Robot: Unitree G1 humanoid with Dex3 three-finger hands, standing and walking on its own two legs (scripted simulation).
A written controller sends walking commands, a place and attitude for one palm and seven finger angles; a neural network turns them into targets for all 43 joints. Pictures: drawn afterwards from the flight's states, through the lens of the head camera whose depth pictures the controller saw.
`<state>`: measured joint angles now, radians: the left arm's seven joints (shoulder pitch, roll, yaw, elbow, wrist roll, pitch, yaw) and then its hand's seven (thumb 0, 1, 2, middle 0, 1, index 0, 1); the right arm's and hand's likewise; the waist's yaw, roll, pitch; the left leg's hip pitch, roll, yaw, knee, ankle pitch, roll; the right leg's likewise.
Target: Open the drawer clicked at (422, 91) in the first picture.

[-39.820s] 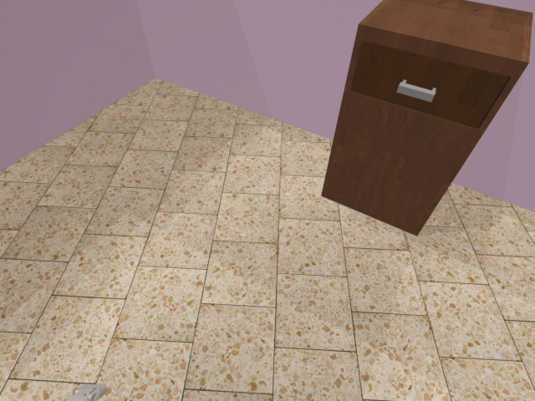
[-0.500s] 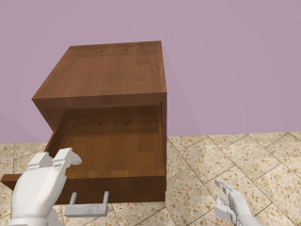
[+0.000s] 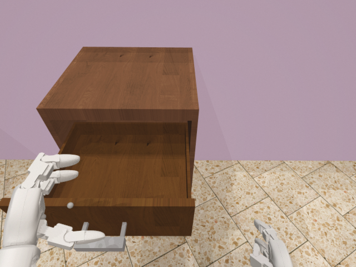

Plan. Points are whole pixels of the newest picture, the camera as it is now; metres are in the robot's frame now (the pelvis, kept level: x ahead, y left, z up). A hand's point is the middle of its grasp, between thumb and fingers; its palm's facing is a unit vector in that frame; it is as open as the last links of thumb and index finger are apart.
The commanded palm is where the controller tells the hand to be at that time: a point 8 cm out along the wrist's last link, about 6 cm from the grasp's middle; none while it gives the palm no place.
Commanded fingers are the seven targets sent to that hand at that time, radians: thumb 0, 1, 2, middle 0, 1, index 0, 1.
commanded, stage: draw the hand back to the body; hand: left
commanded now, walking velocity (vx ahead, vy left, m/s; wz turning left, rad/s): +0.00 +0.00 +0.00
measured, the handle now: (102, 234) +0.21 +0.21 -0.07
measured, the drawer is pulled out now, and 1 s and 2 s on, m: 0.29 0.29 0.29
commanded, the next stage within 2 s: step back with the hand held close in 0.76 s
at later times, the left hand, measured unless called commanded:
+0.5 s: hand (53, 201) +0.17 +0.22 +0.16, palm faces +0.39 -0.84 -0.38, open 9.1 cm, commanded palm +0.12 +0.26 +0.18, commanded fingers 0.00 0.83 0.87 -0.20 -0.34 -0.20 -0.34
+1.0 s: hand (61, 193) +0.18 +0.21 +0.18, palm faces +0.40 -0.80 -0.44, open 7.4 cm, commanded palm +0.11 +0.24 +0.18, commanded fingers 0.00 0.90 0.90 -0.20 -0.30 -0.20 -0.30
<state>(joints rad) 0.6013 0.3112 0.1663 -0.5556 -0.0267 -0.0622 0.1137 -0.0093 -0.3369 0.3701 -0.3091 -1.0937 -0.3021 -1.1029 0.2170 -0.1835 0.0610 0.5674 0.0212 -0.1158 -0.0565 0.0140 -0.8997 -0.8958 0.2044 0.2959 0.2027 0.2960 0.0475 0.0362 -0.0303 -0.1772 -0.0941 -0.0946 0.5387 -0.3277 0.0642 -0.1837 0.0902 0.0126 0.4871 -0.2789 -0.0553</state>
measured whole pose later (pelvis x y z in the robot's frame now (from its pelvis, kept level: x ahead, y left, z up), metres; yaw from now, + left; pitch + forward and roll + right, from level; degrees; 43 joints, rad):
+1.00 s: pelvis -0.01 -0.04 +0.00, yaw +1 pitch +0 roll -1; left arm 0.54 0.35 0.36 -0.48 -0.07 -0.20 0.10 0.01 0.88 0.90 -0.22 -0.30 -0.21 -0.31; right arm 0.18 -0.22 0.01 0.60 0.03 -0.09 -0.04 0.01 -0.90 -0.90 0.21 0.30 0.20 0.30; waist 0.02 0.07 -0.01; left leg -0.23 -0.04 -0.12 0.53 -0.29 0.02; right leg -0.19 0.13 -0.03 0.39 -0.20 -0.11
